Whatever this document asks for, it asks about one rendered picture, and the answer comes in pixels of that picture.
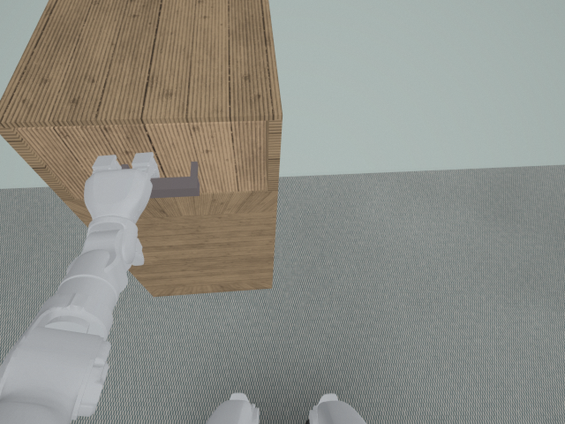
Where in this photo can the drawer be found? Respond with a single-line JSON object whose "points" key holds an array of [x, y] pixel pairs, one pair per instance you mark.
{"points": [[231, 155]]}

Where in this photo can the cabinet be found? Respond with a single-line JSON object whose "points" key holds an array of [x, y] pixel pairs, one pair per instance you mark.
{"points": [[133, 62]]}

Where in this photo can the robot thigh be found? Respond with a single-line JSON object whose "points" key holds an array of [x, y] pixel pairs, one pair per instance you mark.
{"points": [[334, 412], [235, 412]]}

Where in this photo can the robot left hand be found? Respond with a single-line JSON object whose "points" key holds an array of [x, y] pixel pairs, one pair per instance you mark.
{"points": [[113, 191]]}

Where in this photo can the robot left upper arm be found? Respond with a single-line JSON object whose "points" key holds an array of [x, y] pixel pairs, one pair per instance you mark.
{"points": [[56, 376]]}

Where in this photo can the robot left thigh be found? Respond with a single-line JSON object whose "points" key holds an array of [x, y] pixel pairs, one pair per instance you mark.
{"points": [[235, 412]]}

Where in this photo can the robot right thigh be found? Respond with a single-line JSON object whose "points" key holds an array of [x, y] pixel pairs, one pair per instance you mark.
{"points": [[334, 412]]}

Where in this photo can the handle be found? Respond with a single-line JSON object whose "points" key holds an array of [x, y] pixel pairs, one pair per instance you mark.
{"points": [[175, 187]]}

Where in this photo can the robot left forearm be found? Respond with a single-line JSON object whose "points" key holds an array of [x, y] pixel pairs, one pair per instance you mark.
{"points": [[86, 298]]}

